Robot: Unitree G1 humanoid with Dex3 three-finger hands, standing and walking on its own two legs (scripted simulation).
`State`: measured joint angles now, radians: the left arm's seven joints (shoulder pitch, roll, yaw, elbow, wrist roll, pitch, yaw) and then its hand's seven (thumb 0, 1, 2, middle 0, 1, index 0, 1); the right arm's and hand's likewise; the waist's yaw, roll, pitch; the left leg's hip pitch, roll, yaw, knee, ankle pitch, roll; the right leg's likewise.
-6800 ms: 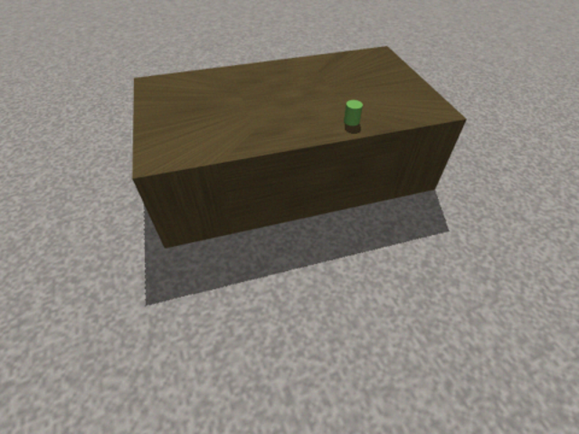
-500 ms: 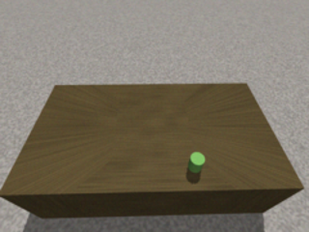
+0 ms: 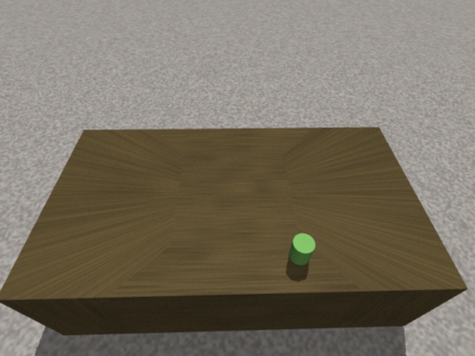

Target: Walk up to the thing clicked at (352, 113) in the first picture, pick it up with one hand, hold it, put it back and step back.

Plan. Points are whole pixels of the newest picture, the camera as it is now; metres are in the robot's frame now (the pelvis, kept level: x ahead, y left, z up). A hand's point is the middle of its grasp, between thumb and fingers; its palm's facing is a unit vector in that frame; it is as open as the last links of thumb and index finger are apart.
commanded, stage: stand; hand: right
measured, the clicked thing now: (301, 249) +0.46 -0.18 -0.32
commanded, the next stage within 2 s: go down in 0.06 s
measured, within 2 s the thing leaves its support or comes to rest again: neither
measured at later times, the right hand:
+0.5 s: hand out of the picture +0.14 -0.25 -0.15, palm faces +0.05 +0.95 -0.31, open 13.1 cm
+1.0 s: hand out of the picture +0.15 -0.26 -0.15, palm faces +0.07 +0.95 -0.32, open 17.4 cm
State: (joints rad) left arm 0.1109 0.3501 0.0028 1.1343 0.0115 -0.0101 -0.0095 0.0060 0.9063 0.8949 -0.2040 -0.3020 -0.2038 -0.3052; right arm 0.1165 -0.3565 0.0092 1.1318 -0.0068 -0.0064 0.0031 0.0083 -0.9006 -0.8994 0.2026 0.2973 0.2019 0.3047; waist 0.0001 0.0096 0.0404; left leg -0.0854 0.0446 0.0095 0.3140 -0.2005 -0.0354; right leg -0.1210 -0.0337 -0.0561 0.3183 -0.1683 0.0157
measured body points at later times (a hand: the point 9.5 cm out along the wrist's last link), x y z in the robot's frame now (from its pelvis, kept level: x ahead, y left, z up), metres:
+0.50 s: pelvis -0.01 +0.00 -0.02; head +0.03 +0.00 +0.43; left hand +0.16 +0.29 -0.12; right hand +0.13 -0.30 -0.13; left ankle -0.02 +0.14 -0.75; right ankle +0.00 -0.13 -0.75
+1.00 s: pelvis +0.01 +0.00 -0.04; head +0.05 +0.00 +0.40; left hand +0.18 +0.28 -0.12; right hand +0.15 -0.31 -0.12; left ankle -0.02 +0.14 -0.75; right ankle +0.00 -0.13 -0.75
